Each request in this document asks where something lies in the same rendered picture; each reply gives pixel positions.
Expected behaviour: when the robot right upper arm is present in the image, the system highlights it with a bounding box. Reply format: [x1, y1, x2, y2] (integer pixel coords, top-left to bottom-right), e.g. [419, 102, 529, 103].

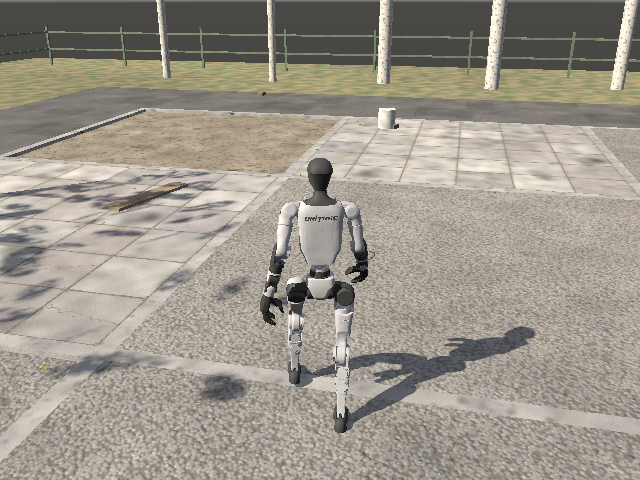
[340, 201, 365, 253]

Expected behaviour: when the right robot thigh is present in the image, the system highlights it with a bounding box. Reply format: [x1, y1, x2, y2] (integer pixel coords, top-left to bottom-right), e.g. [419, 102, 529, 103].
[333, 281, 355, 365]

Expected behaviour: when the right robot hand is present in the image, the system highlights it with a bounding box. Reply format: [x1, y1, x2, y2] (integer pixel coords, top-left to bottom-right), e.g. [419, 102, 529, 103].
[345, 264, 368, 283]

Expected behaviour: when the left robot forearm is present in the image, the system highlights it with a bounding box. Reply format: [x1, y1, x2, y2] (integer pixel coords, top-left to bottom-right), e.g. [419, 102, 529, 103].
[263, 243, 285, 297]

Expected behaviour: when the left robot hand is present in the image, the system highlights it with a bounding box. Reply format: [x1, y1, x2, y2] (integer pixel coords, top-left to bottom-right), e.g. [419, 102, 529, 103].
[260, 294, 284, 326]

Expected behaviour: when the robot left upper arm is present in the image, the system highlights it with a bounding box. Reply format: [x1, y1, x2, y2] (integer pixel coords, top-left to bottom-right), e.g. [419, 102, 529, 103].
[275, 201, 300, 259]

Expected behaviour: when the right robot forearm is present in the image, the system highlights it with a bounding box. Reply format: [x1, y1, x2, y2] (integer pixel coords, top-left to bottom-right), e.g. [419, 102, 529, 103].
[354, 238, 368, 271]

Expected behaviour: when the robot right shin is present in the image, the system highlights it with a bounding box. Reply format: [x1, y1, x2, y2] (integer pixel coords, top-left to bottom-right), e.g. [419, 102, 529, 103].
[335, 347, 350, 418]

